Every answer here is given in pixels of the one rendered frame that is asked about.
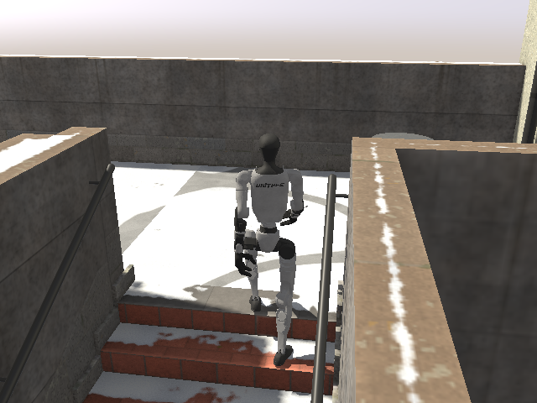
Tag stairs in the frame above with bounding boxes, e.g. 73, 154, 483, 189
82, 303, 336, 403

